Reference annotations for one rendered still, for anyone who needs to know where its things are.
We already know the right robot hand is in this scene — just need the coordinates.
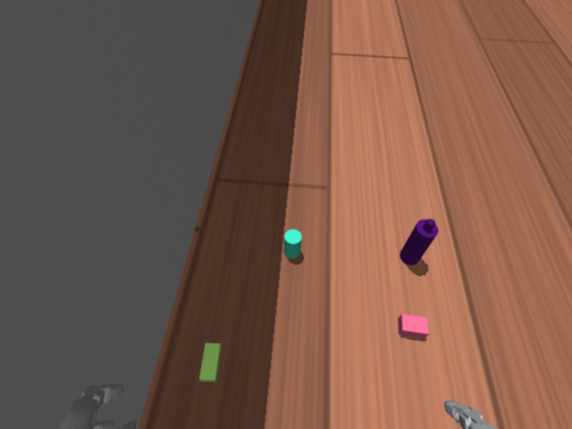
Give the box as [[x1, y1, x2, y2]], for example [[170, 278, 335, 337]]
[[444, 400, 495, 429]]

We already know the left robot hand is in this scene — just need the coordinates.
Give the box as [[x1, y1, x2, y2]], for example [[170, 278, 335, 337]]
[[58, 384, 137, 429]]

